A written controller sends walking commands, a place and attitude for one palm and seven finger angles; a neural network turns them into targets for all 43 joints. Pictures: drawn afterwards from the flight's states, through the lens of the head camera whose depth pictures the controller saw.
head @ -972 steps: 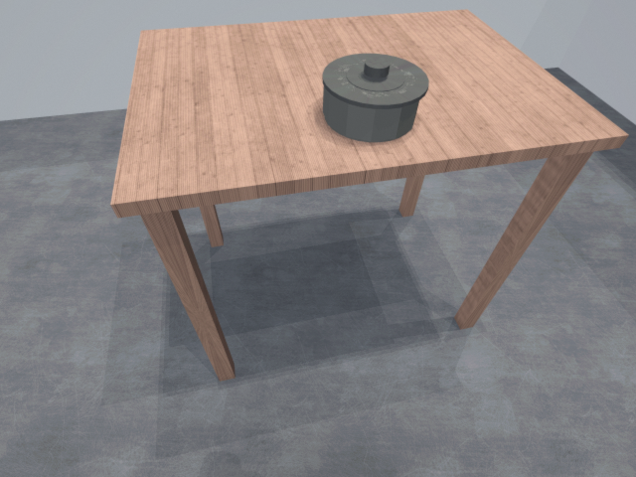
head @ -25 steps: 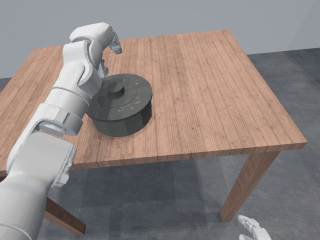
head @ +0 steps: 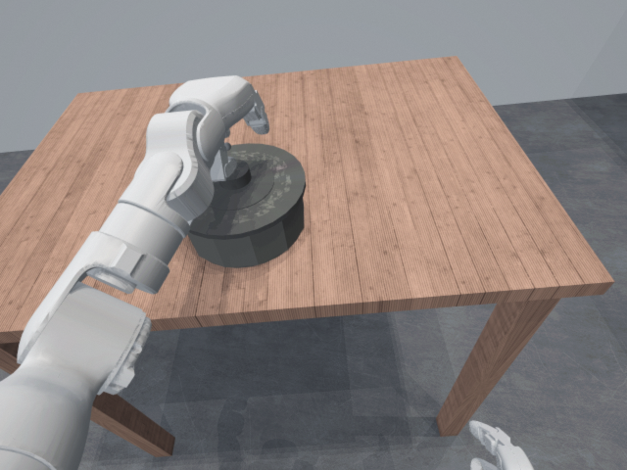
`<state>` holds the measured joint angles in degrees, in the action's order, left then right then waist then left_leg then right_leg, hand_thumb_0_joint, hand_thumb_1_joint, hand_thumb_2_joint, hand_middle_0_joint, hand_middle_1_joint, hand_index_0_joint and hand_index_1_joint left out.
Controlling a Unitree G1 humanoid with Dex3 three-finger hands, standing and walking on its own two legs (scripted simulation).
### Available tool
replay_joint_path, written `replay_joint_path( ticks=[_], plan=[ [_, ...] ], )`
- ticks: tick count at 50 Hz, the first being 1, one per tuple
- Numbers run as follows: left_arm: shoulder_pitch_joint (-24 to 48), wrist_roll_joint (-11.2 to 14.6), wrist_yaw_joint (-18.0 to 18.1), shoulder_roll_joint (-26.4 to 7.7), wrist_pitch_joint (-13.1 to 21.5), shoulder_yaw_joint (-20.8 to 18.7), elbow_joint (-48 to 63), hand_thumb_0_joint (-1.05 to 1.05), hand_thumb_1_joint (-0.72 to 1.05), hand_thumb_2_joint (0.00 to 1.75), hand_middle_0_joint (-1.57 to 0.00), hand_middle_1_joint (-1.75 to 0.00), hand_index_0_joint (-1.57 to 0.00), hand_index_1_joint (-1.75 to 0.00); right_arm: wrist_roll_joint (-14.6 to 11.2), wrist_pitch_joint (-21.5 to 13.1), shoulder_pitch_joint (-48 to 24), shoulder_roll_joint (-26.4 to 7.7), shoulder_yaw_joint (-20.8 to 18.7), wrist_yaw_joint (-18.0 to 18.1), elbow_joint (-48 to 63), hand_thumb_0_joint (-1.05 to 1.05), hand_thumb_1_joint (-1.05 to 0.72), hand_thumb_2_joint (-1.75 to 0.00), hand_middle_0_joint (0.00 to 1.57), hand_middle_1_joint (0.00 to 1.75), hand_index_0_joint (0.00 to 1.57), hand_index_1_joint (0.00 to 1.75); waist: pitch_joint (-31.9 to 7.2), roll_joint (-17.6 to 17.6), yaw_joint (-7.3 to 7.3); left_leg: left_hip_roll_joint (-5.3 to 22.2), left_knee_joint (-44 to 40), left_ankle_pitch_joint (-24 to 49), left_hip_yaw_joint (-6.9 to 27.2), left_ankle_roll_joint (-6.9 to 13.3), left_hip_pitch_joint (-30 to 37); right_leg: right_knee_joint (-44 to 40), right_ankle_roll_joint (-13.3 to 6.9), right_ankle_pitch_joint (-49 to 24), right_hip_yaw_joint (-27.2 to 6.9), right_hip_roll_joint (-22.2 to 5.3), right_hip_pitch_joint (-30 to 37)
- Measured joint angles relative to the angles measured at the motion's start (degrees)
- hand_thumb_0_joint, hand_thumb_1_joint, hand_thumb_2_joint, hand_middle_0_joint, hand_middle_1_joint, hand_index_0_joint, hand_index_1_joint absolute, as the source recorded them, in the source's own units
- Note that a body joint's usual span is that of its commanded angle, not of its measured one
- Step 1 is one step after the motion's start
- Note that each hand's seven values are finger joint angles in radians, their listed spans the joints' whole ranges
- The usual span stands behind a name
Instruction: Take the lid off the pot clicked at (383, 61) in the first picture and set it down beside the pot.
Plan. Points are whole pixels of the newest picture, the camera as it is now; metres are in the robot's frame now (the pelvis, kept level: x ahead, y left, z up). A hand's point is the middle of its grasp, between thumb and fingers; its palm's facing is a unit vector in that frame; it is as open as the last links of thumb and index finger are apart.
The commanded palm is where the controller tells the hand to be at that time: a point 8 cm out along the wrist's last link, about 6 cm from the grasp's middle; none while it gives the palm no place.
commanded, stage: move the open hand above the knob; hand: left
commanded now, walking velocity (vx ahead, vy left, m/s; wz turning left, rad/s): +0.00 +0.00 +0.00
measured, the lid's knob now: (233, 174) +0.47 +0.11 +0.15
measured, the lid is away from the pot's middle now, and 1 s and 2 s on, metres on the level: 0.00 0.00 0.00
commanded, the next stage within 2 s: lower the open fingers around the knob in 1.92 s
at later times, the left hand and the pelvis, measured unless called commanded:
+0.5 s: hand (202, 151) +0.43 +0.13 +0.22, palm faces -0.11 -0.09 -0.99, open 9.7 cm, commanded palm +0.39 +0.13 +0.28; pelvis -0.01 -0.01 +0.00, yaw +0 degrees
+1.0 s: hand (218, 128) +0.43 +0.10 +0.25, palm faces -0.04 -0.07 -1.00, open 9.7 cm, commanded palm +0.39 +0.12 +0.28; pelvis -0.02 -0.01 +0.00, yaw -1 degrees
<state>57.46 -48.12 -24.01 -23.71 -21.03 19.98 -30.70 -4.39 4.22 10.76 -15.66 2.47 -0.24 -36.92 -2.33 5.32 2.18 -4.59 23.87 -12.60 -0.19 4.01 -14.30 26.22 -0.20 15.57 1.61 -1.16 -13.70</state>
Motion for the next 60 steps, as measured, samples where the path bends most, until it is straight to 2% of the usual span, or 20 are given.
replay_joint_path(
  ticks=[3,6,11,15,18,20,22,25,28,30,32,37,41,44,46,48,52,54,57,60],
  plan=[
    [3.8,-0.5,1.6,-0.4,-0.3,-2.5,-4.1,0.00,-0.35,1.71,-0.91,-0.09,-0.91,-0.08,0.1,-0.6,-0.2,0.1,0.3,0.2,-1.4,0.01,-0.91,-0.90,0.20,0.30,0.20,0.30,-0.7,-0.4,-0.04,0.1,-0.2,-0.1,-0.4,-0.2,0.2,0.0,-0.1,0.0,-0.4,0.1,-0.1],
    [5.1,-1.0,2.4,-0.6,-2.0,-4.2,-8.4,0.00,-0.35,1.71,-0.91,-0.09,-0.91,-0.08,-0.4,0.7,0.0,-0.2,0.5,-0.7,-0.8,0.01,-0.91,-0.90,0.20,0.30,0.20,0.30,-1.7,-0.5,-0.05,0.3,-0.4,0.0,-0.7,-0.4,-0.3,0.1,-0.1,-0.1,-0.7,0.3,-0.8],
    [-3.4,-0.5,-0.3,-0.8,-2.9,-1.1,0.8,0.00,-0.35,1.71,-0.90,-0.09,-0.90,-0.08,-0.8,2.9,-0.3,-0.9,-0.1,-1.6,1.6,0.01,-0.91,-0.90,0.20,0.30,0.20,0.30,-0.7,0.1,-0.37,0.3,0.0,0.0,-0.4,-0.2,-0.2,0.1,-0.2,-0.1,-0.4,0.3,-0.4],
    [-4.7,0.9,-0.9,-1.7,-0.3,1.2,8.5,0.00,-0.35,1.71,-0.91,-0.09,-0.91,-0.08,-0.4,0.2,-1.6,-0.6,-0.5,-0.6,1.1,0.01,-0.91,-0.90,0.20,0.30,0.20,0.30,0.6,0.2,-0.81,0.2,0.3,0.0,0.2,-0.2,0.7,0.0,-0.2,0.0,0.2,0.2,0.9],
    [-0.3,0.5,1.3,-1.4,-0.1,-1.0,4.1,0.00,-0.35,1.71,-0.91,-0.09,-0.91,-0.08,-0.1,-0.5,-3.0,-0.1,0.2,-0.1,-0.4,0.01,-0.91,-0.90,0.20,0.30,0.20,0.30,-0.2,-0.1,-1.31,0.2,0.1,0.0,0.0,-0.4,0.8,0.2,-0.3,-0.1,0.0,0.2,0.7],
    [2.2,0.2,2.6,-1.0,-1.2,-3.3,-1.3,0.00,-0.35,1.71,-0.91,-0.09,-0.91,-0.08,-0.4,0.4,-3.6,0.3,0.9,-0.5,-0.6,0.01,-0.91,-0.90,0.20,0.30,0.20,0.30,-1.2,-0.4,-1.29,0.4,-0.1,0.2,-0.3,-0.6,0.4,0.3,-0.3,-0.2,-0.3,0.3,0.0],
    [1.8,-0.4,2.6,-1.3,-2.7,-3.9,-3.1,0.00,-0.35,1.71,-0.91,-0.09,-0.91,-0.08,-0.9,1.7,-3.6,0.3,1.2,-1.2,0.5,0.01,-0.91,-0.90,0.20,0.30,0.20,0.30,-1.9,-0.4,-1.29,0.5,-0.1,0.3,-0.5,-0.7,-0.1,0.5,-0.4,-0.3,-0.5,0.4,-0.6],
    [-3.5,-0.3,1.0,-1.3,-4.2,-1.8,2.3,0.00,-0.35,1.71,-0.90,-0.09,-0.90,-0.08,-1.2,3.6,-3.4,0.0,0.8,-2.2,2.5,0.01,-0.91,-0.90,0.20,0.30,0.20,0.30,-1.8,0.2,-1.51,0.5,0.3,0.3,-0.3,-0.6,-0.4,0.6,-0.4,-0.2,-0.3,0.4,-0.6],
    [-7.4,0.5,-0.8,-0.8,-3.3,1.4,9.0,0.00,-0.35,1.71,-0.90,-0.09,-0.90,-0.08,-1.1,3.5,-3.9,-0.1,0.5,-1.8,2.6,0.01,-0.91,-0.90,0.20,0.30,0.20,0.30,-0.6,0.4,-1.87,0.3,0.9,0.1,0.3,-0.5,0.3,0.9,-0.4,0.0,0.3,0.3,0.3],
    [-6.6,1.4,-0.9,-1.3,-1.9,2.7,10.7,0.00,-0.35,1.71,-0.91,-0.09,-0.91,-0.08,-0.9,2.3,-4.7,-0.1,0.7,-1.0,1.8,0.01,-0.91,-0.90,0.20,0.30,0.20,0.30,0.4,0.4,-1.91,0.2,1.1,0.2,0.6,-0.4,0.7,1.0,-0.4,0.0,0.6,0.2,1.0],
    [-3.6,1.4,0.0,-1.7,-0.9,2.3,8.7,0.00,-0.35,1.71,-0.91,-0.09,-0.91,-0.08,-0.7,1.0,-5.4,0.3,1.1,0.0,0.7,0.01,-0.91,-0.90,0.20,0.30,0.20,0.30,0.6,0.0,-2.00,0.2,0.9,0.4,0.5,-0.5,1.0,1.0,-0.5,-0.2,0.5,0.2,1.1],
    [2.9,-0.2,2.5,-1.0,-3.4,-1.9,-2.5,0.00,-0.35,1.71,-0.91,-0.09,-0.91,-0.08,-0.9,1.8,-4.9,0.9,1.7,-0.5,0.1,0.01,-0.91,-0.90,0.20,0.30,0.20,0.30,-1.2,-0.6,-1.61,0.5,0.1,1.1,0.0,-0.9,-0.2,1.0,-0.7,-0.7,0.0,0.4,-0.6],
    [-0.9,-0.7,1.0,-0.3,-4.9,-0.1,-1.0,0.00,-0.35,1.71,-0.90,-0.09,-0.90,-0.08,-1.2,3.9,-3.3,0.2,1.3,-1.4,1.4,0.01,-0.91,-0.90,0.20,0.30,0.20,0.30,-1.3,-0.1,-1.42,0.6,0.6,1.0,-0.1,-0.9,-0.8,1.2,-0.7,-0.8,0.0,0.5,-1.1],
    [-4.6,0.6,-0.6,-0.4,-3.1,1.8,5.7,0.00,-0.35,1.71,-0.91,-0.09,-0.90,-0.08,-1.0,3.0,-2.7,-0.2,0.8,-0.9,1.4,0.01,-0.91,-0.90,0.20,0.30,0.20,0.30,0.0,0.2,-1.07,0.4,0.9,0.8,0.1,-0.7,0.0,1.3,-0.6,-0.6,0.2,0.4,-0.2],
    [-4.7,1.2,-0.6,-1.1,-0.9,1.8,8.1,0.00,-0.35,1.71,-0.91,-0.09,-0.91,-0.08,-0.6,1.4,-2.6,-0.2,0.7,-0.2,0.6,0.01,-0.91,-0.90,0.20,0.30,0.20,0.30,0.4,0.3,-0.91,0.5,0.9,0.7,0.1,-0.6,0.6,1.2,-0.6,-0.5,0.2,0.4,0.5],
    [-2.1,0.9,0.6,-1.4,-0.2,1.0,5.7,0.00,-0.35,1.71,-0.91,-0.09,-0.91,-0.08,-0.4,0.4,-2.7,0.0,0.9,0.5,-0.6,0.01,-0.91,-0.90,0.20,0.30,0.20,0.30,0.2,0.1,-0.87,0.5,0.6,0.7,-0.2,-0.7,1.1,1.2,-0.6,-0.5,-0.2,0.5,0.7],
    [3.0,0.0,2.7,-1.0,-2.1,-3.1,-4.0,0.00,-0.35,1.71,-0.91,-0.09,-0.91,-0.08,-0.7,1.4,-2.4,0.1,1.4,0.1,-1.1,0.01,-0.91,-0.90,0.20,0.30,0.20,0.30,-1.1,-0.3,-0.48,0.8,-0.1,1.0,-0.8,-1.0,0.7,1.0,-0.7,-0.8,-0.8,0.8,-0.2],
    [1.5,-0.2,2.5,-1.4,-3.1,-4.0,-4.3,0.00,-0.35,1.71,-0.91,-0.09,-0.91,-0.08,-1.0,2.4,-1.8,-0.2,1.3,-0.5,0.0,0.01,-0.91,-0.90,0.20,0.30,0.20,0.30,-1.4,-0.1,-0.33,1.0,-0.1,1.0,-1.1,-1.1,0.3,0.9,-0.8,-1.0,-1.1,1.0,-0.6],
    [-4.2,-0.3,0.6,-1.7,-3.8,-2.7,1.2,0.00,-0.35,1.71,-0.90,-0.09,-0.90,-0.08,-1.2,3.6,-1.2,-0.8,0.8,-1.1,1.4,0.01,-0.91,-0.90,0.20,0.30,0.20,0.30,-1.0,0.4,-0.44,1.1,0.1,0.8,-1.1,-0.9,0.3,0.9,-0.8,-0.9,-1.0,1.0,-0.4],
    [-7.5,1.0,-0.9,-2.2,-2.4,-0.7,7.6,0.00,-0.35,1.71,-0.91,-0.09,-0.90,-0.08,-1.1,2.8,-1.6,-1.0,0.3,-0.5,1.4,0.01,-0.91,-0.90,0.20,0.30,0.20,0.30,0.4,0.4,-0.66,1.0,0.6,0.6,-0.6,-0.8,1.0,0.9,-0.8,-0.7,-0.6,1.0,0.6]
  ],
)
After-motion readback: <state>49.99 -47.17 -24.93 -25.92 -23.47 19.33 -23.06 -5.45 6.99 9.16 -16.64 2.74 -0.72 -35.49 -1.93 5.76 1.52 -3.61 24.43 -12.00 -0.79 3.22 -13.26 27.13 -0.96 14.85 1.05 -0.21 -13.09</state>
